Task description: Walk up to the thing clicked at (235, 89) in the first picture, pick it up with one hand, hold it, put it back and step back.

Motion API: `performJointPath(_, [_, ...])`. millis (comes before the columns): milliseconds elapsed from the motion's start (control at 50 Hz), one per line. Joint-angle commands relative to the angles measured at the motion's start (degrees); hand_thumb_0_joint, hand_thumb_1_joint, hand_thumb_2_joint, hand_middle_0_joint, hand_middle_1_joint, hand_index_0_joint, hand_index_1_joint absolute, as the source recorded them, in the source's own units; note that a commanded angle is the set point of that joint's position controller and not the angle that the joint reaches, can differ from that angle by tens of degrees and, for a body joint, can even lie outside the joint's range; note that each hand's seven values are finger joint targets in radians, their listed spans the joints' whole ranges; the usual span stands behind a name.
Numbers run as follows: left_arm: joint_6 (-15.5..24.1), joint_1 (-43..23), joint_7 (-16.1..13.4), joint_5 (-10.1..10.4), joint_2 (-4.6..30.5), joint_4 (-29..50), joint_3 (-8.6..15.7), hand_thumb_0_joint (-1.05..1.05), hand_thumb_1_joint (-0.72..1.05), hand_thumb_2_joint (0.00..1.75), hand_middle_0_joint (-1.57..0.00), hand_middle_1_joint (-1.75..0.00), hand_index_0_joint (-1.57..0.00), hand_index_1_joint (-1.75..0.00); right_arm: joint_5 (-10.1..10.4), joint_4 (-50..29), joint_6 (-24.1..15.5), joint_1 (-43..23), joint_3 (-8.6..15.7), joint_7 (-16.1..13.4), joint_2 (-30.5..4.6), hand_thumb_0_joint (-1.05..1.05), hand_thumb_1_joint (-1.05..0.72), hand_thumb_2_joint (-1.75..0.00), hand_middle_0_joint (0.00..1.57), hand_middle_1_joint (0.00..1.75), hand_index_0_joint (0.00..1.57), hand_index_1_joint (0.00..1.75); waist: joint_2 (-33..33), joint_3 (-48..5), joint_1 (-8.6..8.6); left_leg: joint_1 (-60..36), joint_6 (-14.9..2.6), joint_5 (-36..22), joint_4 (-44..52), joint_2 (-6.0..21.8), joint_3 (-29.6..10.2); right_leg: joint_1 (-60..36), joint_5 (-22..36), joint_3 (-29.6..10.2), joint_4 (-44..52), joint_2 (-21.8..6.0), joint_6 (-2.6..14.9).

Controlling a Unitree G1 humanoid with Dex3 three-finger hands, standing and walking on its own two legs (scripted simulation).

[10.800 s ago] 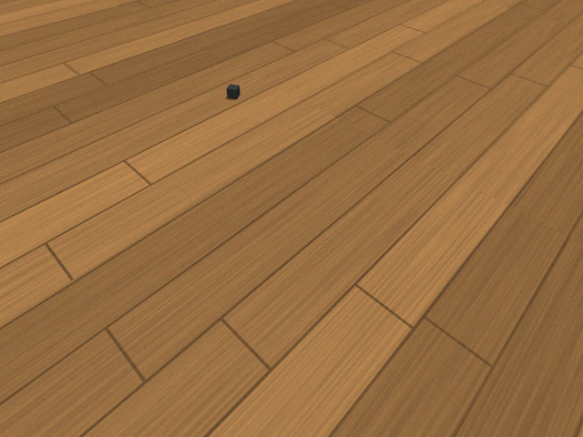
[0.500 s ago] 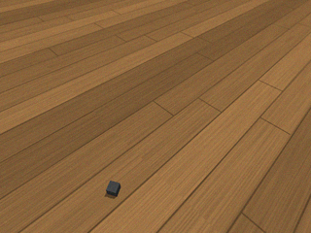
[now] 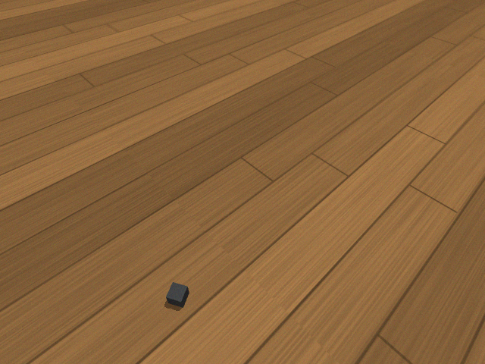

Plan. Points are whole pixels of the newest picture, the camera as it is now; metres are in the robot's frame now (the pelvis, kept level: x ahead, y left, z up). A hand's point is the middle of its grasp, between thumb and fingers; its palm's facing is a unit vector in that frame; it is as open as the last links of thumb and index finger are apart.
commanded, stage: stand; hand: left
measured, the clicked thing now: (177, 294) +0.53 +0.24 -0.75
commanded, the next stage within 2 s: none
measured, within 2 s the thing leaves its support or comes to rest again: neither
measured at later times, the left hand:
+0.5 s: hand out of the picture +0.08 +0.25 -0.16, palm faces -0.03 -0.94 -0.33, open 7.4 cm
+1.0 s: hand out of the picture +0.08 +0.25 -0.16, palm faces -0.02 -0.94 -0.34, open 7.4 cm
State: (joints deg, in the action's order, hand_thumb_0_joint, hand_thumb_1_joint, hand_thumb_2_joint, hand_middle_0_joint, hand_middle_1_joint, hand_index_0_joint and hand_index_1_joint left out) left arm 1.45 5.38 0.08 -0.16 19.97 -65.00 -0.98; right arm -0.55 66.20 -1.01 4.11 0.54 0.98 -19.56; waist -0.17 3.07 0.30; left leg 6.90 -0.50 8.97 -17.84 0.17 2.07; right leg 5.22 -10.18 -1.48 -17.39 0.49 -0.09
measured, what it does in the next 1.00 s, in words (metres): stands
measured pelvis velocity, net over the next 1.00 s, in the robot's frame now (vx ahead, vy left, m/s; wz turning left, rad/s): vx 0.01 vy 0.00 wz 0.01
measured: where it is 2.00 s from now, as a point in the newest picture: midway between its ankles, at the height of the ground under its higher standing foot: outside the picture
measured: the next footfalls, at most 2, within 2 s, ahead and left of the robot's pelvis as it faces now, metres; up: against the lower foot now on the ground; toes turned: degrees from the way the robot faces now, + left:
none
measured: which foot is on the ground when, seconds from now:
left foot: down 0.00-1.00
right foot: down 0.00-1.00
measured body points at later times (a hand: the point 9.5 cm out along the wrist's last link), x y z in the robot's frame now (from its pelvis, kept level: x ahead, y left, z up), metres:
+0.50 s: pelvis +0.00 +0.00 +0.00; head +0.01 +0.00 +0.45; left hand +0.08 +0.30 -0.13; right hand +0.08 -0.30 -0.13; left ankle +0.01 +0.11 -0.75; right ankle -0.01 -0.12 -0.75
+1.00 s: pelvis +0.01 +0.00 +0.00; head +0.02 +0.00 +0.45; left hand +0.08 +0.30 -0.13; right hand +0.09 -0.30 -0.13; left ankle +0.01 +0.11 -0.75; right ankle -0.01 -0.12 -0.75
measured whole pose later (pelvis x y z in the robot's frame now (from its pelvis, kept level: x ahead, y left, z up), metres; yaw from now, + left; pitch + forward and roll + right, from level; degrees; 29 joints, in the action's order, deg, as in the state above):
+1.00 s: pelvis +0.01 +0.00 +0.00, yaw +1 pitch -2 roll +0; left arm 1.0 6.4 0.0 -0.2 20.1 -64.8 -0.8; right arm -0.6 65.7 -1.0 5.4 0.0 0.6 -20.0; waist -0.2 2.9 -0.1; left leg 6.2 -0.3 9.3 -17.4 0.1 1.4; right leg 4.4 -10.9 -0.8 -17.2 0.4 0.2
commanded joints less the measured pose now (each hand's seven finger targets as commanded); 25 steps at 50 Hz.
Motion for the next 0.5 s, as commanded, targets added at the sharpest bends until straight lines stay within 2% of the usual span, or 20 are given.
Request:
performJointPath(0, [1.0,-2.5,-0.7,-0.1,12.0,3.4,2.5,0.00,0.90,0.90,-0.20,-0.30,-0.20,-0.30,0.2,-3.1,-1.2,-2.2,1.9,-1.0,-12.2,0.00,-0.90,-0.90,0.20,0.30,0.20,0.30,0.3,-5.9,0.35,-3.5,-0.46,-7.8,2.4,7.9,-6.7,1.0,9.0,-5.8,2.5,-7.7,1.30])
performJointPath(60, [0.9,-2.2,-0.7,-0.1,11.9,3.3,2.5,0.00,0.90,0.90,-0.20,-0.30,-0.20,-0.30,0.1,-3.1,-1.1,-3.0,1.9,-1.1,-12.2,0.00,-0.90,-0.90,0.20,0.30,0.20,0.30,0.2,-5.5,-0.05,-3.1,-0.41,-7.3,2.5,7.9,-6.8,1.2,8.3,-5.7,2.6,-7.5,1.31])
performJointPath(120, [0.9,-2.2,-0.7,-0.1,12.2,3.3,2.6,0.00,0.90,0.90,-0.20,-0.30,-0.20,-0.30,0.2,-3.2,-1.1,-2.5,1.8,-1.1,-12.0,0.00,-0.90,-0.90,0.20,0.30,0.20,0.30,0.8,-5.2,0.29,-3.1,-0.45,-6.1,2.8,7.7,-6.8,1.4,7.5,-5.8,2.8,-7.5,1.26])
performJointPath(140, [0.9,-2.0,-0.7,-0.2,12.0,3.2,2.4,0.00,0.90,0.90,-0.20,-0.30,-0.20,-0.30,0.2,-3.2,-1.1,-2.7,1.8,-1.0,-12.1,0.00,-0.90,-0.90,0.20,0.30,0.20,0.30,0.5,-5.6,0.16,-3.5,-0.48,-7.3,2.5,7.8,-6.8,1.2,8.5,-5.6,2.6,-7.7,1.29])
performJointPath(260, [0.8,-1.8,-0.7,-0.1,12.0,3.3,2.5,0.00,0.90,0.90,-0.20,-0.30,-0.20,-0.30,0.2,-2.9,-0.9,-2.0,1.8,-1.0,-12.4,0.00,-0.90,-0.90,0.20,0.30,0.20,0.30,0.3,-4.7,0.13,-2.1,-0.51,-4.6,3.0,7.5,-6.9,1.5,5.8,-5.7,3.4,-7.5,1.20])
performJointPath(320, [0.7,-1.8,-0.7,-0.1,12.2,3.3,2.6,0.00,0.90,0.90,-0.20,-0.30,-0.20,-0.30,0.1,-3.2,-1.0,-2.1,1.7,-1.1,-12.2,0.00,-0.90,-0.90,0.20,0.30,0.20,0.30,-0.2,-5.5,0.11,-2.9,-0.58,-7.4,2.7,7.9,-7.0,0.8,8.0,-5.5,2.6,-7.6,1.47])
performJointPath(480, [0.5,-1.9,-0.7,0.0,12.3,3.2,2.7,0.00,0.90,0.90,-0.20,-0.30,-0.20,-0.30,0.2,-3.1,-1.0,-1.3,1.5,-1.3,-12.1,0.00,-0.90,-0.90,0.20,0.30,0.20,0.30,0.7,-3.9,0.23,-1.7,-0.44,-5.5,3.3,7.5,-7.1,1.3,6.0,-5.6,2.8,-7.5,1.51])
